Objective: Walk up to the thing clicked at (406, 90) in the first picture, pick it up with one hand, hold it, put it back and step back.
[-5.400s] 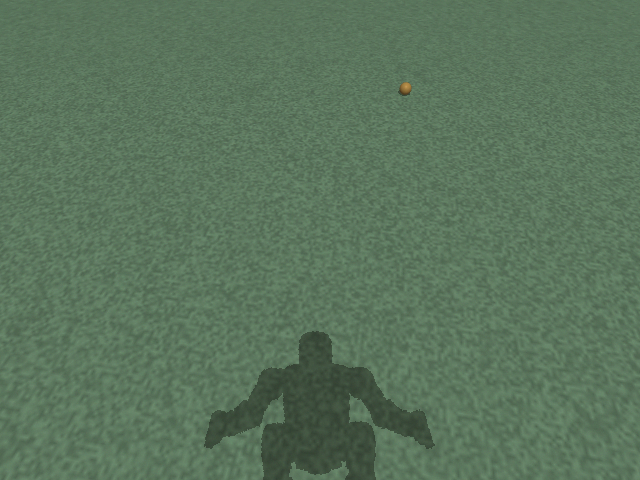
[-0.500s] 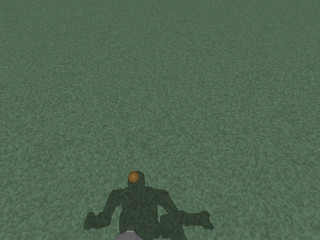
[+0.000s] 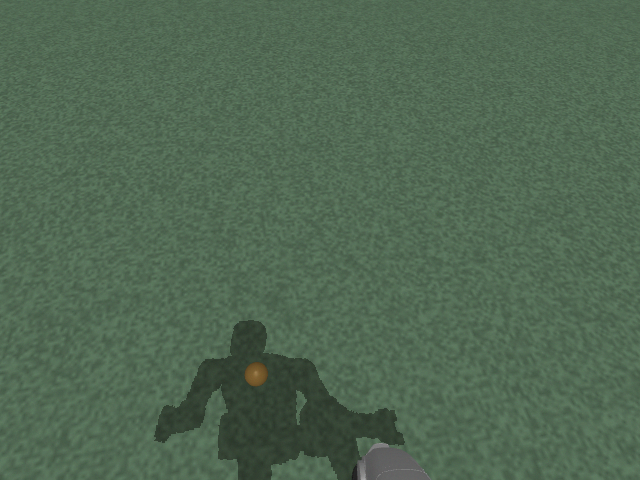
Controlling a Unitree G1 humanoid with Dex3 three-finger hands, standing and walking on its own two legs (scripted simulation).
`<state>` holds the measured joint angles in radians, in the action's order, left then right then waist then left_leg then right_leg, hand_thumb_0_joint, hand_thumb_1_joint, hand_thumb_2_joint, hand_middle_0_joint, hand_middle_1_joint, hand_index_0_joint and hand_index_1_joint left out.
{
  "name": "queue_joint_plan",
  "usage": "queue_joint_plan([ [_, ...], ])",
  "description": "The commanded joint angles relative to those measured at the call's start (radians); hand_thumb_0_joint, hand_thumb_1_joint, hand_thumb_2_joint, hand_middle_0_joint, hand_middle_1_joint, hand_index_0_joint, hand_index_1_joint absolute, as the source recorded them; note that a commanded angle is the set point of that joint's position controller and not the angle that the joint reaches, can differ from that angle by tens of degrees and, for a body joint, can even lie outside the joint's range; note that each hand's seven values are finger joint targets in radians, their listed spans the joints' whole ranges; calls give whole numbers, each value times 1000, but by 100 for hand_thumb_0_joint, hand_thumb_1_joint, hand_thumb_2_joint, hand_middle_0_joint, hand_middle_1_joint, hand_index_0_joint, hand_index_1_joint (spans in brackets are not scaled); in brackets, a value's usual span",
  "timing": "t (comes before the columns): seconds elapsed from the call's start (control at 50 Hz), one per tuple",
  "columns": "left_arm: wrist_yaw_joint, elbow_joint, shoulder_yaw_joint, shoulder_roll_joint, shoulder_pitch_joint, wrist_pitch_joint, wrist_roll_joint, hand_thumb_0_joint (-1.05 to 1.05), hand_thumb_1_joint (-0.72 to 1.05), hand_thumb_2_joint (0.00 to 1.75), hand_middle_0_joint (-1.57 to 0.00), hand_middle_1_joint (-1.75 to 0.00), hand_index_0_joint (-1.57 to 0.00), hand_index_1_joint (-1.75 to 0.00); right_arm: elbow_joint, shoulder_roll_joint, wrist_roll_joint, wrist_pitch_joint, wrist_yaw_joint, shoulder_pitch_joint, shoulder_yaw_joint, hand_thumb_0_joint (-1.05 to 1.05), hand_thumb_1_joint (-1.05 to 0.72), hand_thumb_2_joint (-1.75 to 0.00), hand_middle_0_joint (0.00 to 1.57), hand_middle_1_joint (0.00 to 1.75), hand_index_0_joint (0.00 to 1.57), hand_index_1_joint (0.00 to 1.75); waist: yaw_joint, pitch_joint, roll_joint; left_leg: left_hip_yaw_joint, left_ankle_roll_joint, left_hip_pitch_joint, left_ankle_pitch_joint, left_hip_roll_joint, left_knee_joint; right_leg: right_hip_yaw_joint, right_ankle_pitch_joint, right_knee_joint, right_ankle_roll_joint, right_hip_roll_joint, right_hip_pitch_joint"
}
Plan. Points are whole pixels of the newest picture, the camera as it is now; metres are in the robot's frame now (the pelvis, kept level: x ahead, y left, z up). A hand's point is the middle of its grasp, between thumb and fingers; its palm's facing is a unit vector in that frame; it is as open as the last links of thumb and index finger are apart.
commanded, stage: walk up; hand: left
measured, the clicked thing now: (256, 374) +0.48 +0.18 -0.73
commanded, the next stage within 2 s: stand in 1.86 s
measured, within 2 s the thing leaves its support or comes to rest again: neither
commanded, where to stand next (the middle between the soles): +0.11 -0.02 m, yaw +1 degrees
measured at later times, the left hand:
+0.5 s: hand out of the picture +0.10 +0.25 -0.16, palm faces +0.00 -0.95 -0.31, open 7.4 cm
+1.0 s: hand (140, 476) +0.16 +0.24 -0.14, palm faces +0.02 -0.94 -0.35, open 7.4 cm
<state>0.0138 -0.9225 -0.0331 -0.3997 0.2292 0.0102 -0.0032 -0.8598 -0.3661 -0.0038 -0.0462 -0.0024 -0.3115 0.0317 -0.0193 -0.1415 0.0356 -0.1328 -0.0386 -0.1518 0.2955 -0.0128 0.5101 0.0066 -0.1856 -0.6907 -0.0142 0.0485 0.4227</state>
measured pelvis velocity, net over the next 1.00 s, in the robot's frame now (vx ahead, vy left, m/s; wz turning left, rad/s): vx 0.06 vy -0.02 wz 0.01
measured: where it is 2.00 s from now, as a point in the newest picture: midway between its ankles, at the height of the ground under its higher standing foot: outside the picture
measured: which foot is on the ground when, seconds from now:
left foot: down 0.00-0.06, up 0.08-0.34, down 0.36-1.00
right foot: up 0.00-0.02, down 0.04-1.00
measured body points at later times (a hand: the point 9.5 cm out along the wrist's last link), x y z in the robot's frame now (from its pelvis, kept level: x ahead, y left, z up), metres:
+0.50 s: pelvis +0.03 +0.00 +0.00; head +0.03 +0.01 +0.45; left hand +0.10 +0.30 -0.13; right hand +0.06 -0.33 -0.11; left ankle +0.06 +0.13 -0.73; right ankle +0.07 -0.12 -0.72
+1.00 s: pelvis +0.06 -0.02 +0.01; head +0.07 -0.02 +0.46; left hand +0.15 +0.29 -0.12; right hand +0.16 -0.32 -0.12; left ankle +0.06 +0.13 -0.73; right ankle +0.07 -0.14 -0.73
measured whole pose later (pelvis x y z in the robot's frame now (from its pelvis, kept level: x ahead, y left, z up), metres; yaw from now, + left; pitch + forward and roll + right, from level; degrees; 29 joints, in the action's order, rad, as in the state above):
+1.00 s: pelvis +0.06 -0.02 +0.01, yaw +1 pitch -3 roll +0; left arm 0.02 -1.07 -0.01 -0.35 0.09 0.01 0.00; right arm -1.06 -0.37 -0.01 -0.04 0.00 -0.12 0.00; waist 0.01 -0.05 -0.01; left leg -0.02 0.03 -0.16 0.27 0.04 0.48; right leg -0.01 -0.27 -0.50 0.00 0.02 0.19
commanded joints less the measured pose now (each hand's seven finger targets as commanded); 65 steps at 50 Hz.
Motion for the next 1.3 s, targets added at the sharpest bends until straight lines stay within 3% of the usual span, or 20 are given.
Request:
queue_joint_plan([
  [0.0, -18, 19, -41, -150, 52, 35, -10, 0, 90, 90, -20, -30, -20, -30, 60, -226, 15, -2, 15, 42, 61, 0, -90, -90, 20, 30, 20, 30, 38, 165, -45, 137, -84, -50, -404, 203, 72, -6, 106, 237, -34, -19, -262],
  [0.02, -22, 17, -50, -194, 65, 44, -14, 0, 90, 90, -20, -30, -20, -30, 54, -182, 20, -3, 13, 17, 44, 0, -90, -90, 20, 30, 20, 30, 46, 213, 60, 119, -42, -91, -225, 165, 149, 101, 264, 268, -64, 71, -346],
  [0.06, -16, 51, -75, -286, 51, 49, -15, 0, 90, 90, -20, -30, -20, -30, 43, -183, 9, 5, 9, -48, 38, 0, -90, -90, 20, 30, 20, 30, 46, 221, 214, 75, -7, -303, 347, -9, 384, 492, -106, 387, -237, 304, -395],
  [0.08, -15, 53, -81, -303, 39, 40, -19, 0, 90, 90, -20, -30, -20, -30, 19, -238, -4, 10, 15, -27, 55, 0, -90, -90, 20, 30, 20, 30, 65, 175, 186, 117, -6, -308, 382, 27, 418, 552, -244, 400, -276, 334, -334],
  [0.16, -15, 68, -56, -214, -11, 34, -21, 0, 90, 90, -20, -30, -20, -30, -34, -218, -2, 8, 1, -8, 48, 0, -90, -90, 20, 30, 20, 30, 43, 138, 139, 143, 15, -289, 203, 37, 347, 317, -210, 414, -186, 189, -266],
  [0.26, -2, 89, -62, -215, -79, 14, -28, 0, 90, 90, -20, -30, -20, -30, -77, -196, -15, -8, 6, -16, 39, 0, -90, -90, 20, 30, 20, 30, 37, 133, 154, 95, 37, -149, 97, 21, 132, 197, -244, 402, -168, 148, -153],
  [0.32, 7, 82, -52, -183, -117, -10, -12, 0, 90, 90, -20, -30, -20, -30, -115, -196, -23, -19, 16, -32, 47, 0, -90, -90, 20, 30, 20, 30, 16, 133, 81, 82, 29, 37, -77, 7, -20, 145, -369, 324, -113, 117, 3],
  [0.36, 12, 71, -32, -138, -109, -19, -3, 0, 90, 90, -20, -30, -20, -30, -107, -240, -37, -23, 25, -4, 55, 0, -90, -90, 20, 30, 20, 30, 14, 106, -40, 258, -3, 44, 63, 114, -115, 122, -449, 274, -58, 74, 110],
  [0.38, 15, 63, -31, -135, -108, -26, -1, 0, 90, 90, -20, -30, -20, -30, -88, -284, -38, -28, 28, 39, 59, 0, -90, -90, 20, 30, 20, 30, 21, 60, -108, 475, -51, -79, 374, 237, -259, 103, -404, 173, -17, 18, 109],
  [0.4, 14, 27, -48, -171, -97, -32, -3, 0, 90, 90, -20, -30, -20, -30, -78, -331, -31, -27, 28, 108, 62, 0, -90, -90, 20, 30, 20, 30, 33, -5, -193, 571, -128, -300, 595, 344, -378, 19, -309, -53, 0, -30, -44],
  [0.42, 15, 7, -60, -188, -65, -34, -5, 0, 90, 90, -20, -30, -20, -30, -65, -323, -32, -27, 26, 167, 61, 0, -90, -90, 20, 30, 20, 30, 55, -44, -173, 555, -150, -354, 559, 351, -383, 50, -246, -112, 2, -1, -95],
  [0.46, 19, -14, -50, -154, -52, -24, -2, 0, 90, 90, -20, -30, -20, -30, -73, -264, -33, -39, 27, 167, 38, 0, -90, -90, 20, 30, 20, 30, 53, -5, -154, 405, -103, -218, 253, 255, -294, 63, -209, 1, -6, 8, -73],
  [0.52, 15, -39, -46, -153, -54, -9, -4, 0, 90, 90, -20, -30, -20, -30, -83, -278, -26, -38, 16, 149, 40, 0, -90, -90, 20, 30, 20, 30, 43, 108, -198, 308, -80, -81, 33, 211, -179, 11, -180, 169, -9, -14, -143],
  [0.58, -5, -65, -44, -183, -51, 16, -16, 0, 90, 90, -20, -30, -20, -30, -79, -236, -7, -19, 12, 138, 28, 0, -90, -90, 20, 30, 20, 30, 45, 191, -133, 213, -22, -105, -173, 156, -53, 86, 72, 308, -22, 31, -331],
  [0.64, 0, -52, -37, -223, -130, 15, -7, 0, 90, 90, -20, -30, -20, -30, -106, -225, -2, -13, 16, 107, 28, 0, -90, -90, 20, 30, 20, 30, -1, 175, -7, 154, -1, -34, 37, 77, -43, 189, -70, 312, -68, 111, -194],
  [0.7, 1, -64, -23, -192, -135, 16, -1, 0, 90, 90, -20, -30, -20, -30, -116, -238, -5, -16, 15, 143, 31, 0, -90, -90, 20, 30, 20, 30, 7, 146, 12, 184, -19, -19, -76, 110, -60, 128, -43, 313, -50, 76, -165],
  [0.76, -4, -87, -23, -188, -115, 25, 2, 0, 90, 90, -20, -30, -20, -30, -124, -225, 0, -18, 16, 155, 23, 0, -90, -90, 20, 30, 20, 30, 17, 174, 43, 173, -15, 18, -247, 121, -40, 109, 164, 297, -47, 77, -212],
  [0.84, -12, -92, -25, -185, -130, 23, 8, 0, 90, 90, -20, -30, -20, -30, -142, -227, 0, -13, 18, 165, 21, 0, -90, -90, 20, 30, 20, 30, 18, 189, 45, 158, -8, 21, -297, 118, -45, 94, 259, 279, -47, 82, -263],
  [1.0, -11, -94, -23, -171, -180, 14, 3, 0, 90, 90, -20, -30, -20, -30, -163, -226, -8, -7, 15, 215, 24, 0, -90, -90, 20, 30, 20, 30, 22, 156, -18, 180, -13, 9, -219, 131, -113, 75, 93, 298, -39, 60, -245],
  [1.28, -8, -106, -15, -168, -206, 11, -2, 0, 90, 90, -20, -30, -20, -30, -180, -224, -9, -5, 14, 236, 20, 0, -90, -90, 20, 30, 20, 30, 18, 172, -44, 179, -7, 14, -187, 134, -172, 79, 111, 322, -26, 55, -306],
])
